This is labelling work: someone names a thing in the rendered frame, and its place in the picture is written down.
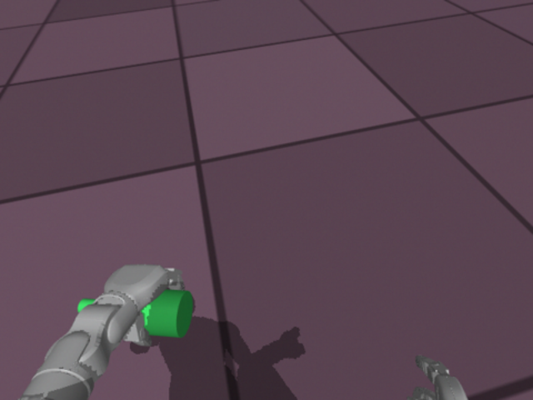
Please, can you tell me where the left robot hand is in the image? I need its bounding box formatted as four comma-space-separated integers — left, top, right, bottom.
104, 264, 185, 347

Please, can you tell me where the bottle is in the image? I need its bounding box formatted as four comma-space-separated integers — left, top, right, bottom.
77, 289, 192, 338

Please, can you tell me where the right robot hand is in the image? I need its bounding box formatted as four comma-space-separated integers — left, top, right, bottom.
407, 355, 468, 400

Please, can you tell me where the left robot arm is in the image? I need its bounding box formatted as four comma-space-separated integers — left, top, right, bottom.
18, 292, 137, 400

